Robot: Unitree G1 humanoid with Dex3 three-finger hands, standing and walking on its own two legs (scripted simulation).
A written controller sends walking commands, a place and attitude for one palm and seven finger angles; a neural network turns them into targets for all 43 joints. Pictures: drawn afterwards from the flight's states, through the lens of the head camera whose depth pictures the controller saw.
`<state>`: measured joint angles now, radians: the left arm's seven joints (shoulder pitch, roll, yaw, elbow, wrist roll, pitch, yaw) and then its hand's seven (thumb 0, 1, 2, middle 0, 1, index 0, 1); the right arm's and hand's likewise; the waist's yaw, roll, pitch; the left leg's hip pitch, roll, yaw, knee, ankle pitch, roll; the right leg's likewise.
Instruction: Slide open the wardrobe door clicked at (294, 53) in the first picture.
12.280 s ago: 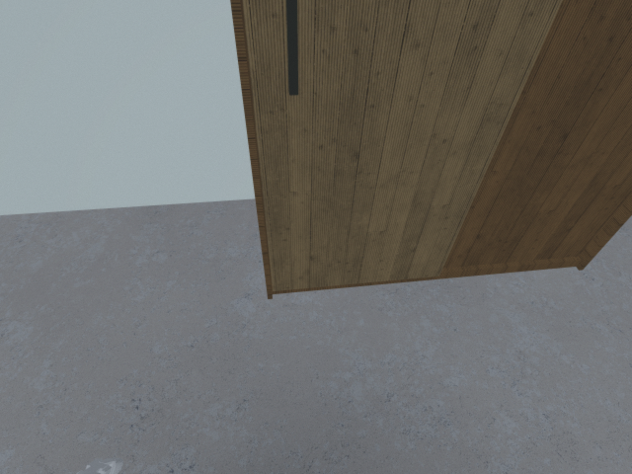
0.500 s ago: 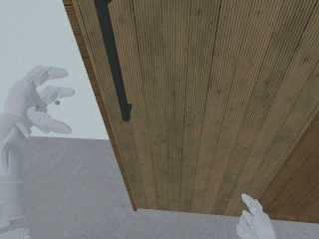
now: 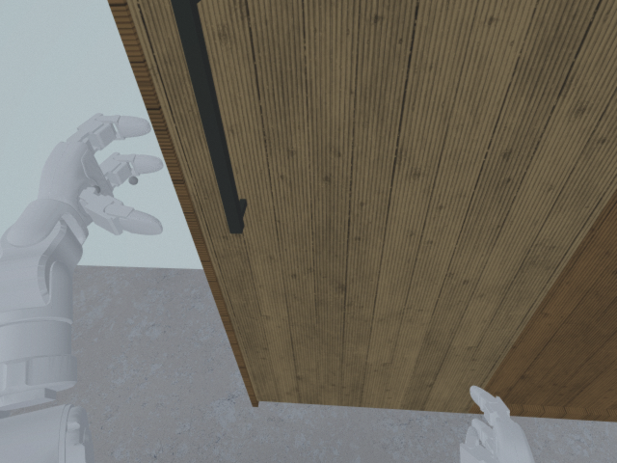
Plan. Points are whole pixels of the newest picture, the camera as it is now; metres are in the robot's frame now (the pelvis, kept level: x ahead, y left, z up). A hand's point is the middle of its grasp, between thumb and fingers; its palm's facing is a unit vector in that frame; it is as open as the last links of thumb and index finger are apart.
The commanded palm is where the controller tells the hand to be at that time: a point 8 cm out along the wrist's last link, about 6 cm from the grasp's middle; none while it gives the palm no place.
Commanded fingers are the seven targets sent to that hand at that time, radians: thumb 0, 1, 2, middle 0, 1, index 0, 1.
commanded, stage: move the hooked fingers beside the handle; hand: left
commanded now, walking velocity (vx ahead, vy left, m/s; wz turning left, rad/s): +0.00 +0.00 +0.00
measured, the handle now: (220, 129) +0.45 +0.15 +0.24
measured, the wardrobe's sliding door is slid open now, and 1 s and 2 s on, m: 0.00 0.00 0.00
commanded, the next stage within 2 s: feel for the door with the fingertips in 1.28 s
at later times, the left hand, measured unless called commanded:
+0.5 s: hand (170, 165) +0.38 +0.20 +0.23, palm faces +0.05 -1.00 -0.03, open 14.0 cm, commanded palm +0.36 +0.25 +0.23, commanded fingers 0.00 -0.50 0.30 -0.30 -1.20 -0.30 -1.20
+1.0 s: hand (169, 170) +0.37 +0.19 +0.24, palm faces +0.06 -1.00 -0.04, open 14.0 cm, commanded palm +0.35 +0.24 +0.23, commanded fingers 0.00 -0.50 0.30 -0.30 -1.20 -0.30 -1.20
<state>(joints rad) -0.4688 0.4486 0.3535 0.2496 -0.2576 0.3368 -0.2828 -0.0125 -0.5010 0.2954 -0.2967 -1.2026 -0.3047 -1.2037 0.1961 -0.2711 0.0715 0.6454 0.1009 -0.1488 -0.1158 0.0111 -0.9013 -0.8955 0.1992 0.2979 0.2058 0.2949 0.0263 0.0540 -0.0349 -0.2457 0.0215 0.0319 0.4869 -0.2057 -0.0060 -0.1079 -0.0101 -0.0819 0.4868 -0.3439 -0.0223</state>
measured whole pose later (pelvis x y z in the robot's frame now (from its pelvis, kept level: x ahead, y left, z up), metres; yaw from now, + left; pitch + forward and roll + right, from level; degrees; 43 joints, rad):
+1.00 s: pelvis +0.00 +0.00 +0.00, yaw -1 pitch -3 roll +1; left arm -0.52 0.37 0.29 0.27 -0.23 0.34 -0.18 -0.01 -0.50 0.30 -0.30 -1.20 -0.30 -1.20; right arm 0.21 -0.27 0.05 0.65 0.10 -0.08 -0.11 0.01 -0.90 -0.90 0.20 0.30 0.20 0.29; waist 0.02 0.05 -0.04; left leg -0.21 0.03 0.04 0.45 -0.19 -0.01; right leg -0.08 0.00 -0.07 0.46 -0.33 -0.02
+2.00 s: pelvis +0.00 +0.00 +0.00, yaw -1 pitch -3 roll +0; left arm -0.62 0.32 0.23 0.33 -0.21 0.38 -0.09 -0.01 -0.50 0.30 -0.30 -1.20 -0.29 -1.20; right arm 0.19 -0.25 0.06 0.66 0.08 -0.02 -0.10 0.01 -0.90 -0.90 0.20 0.30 0.21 0.29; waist 0.01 0.04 -0.04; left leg -0.21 0.03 0.04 0.44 -0.18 -0.01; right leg -0.08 0.00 -0.07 0.44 -0.31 -0.03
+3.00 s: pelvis +0.00 +0.00 +0.01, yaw -1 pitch -2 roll +0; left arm -0.65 0.29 0.21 0.38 -0.19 0.36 -0.07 -0.01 -0.50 0.30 -0.30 -1.20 -0.30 -1.20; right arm 0.21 -0.25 0.05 0.66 0.08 -0.01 -0.09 0.01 -0.90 -0.90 0.20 0.30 0.21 0.29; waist 0.01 0.04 -0.04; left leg -0.21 0.04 0.05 0.42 -0.17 -0.01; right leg -0.07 0.01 -0.06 0.40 -0.29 -0.02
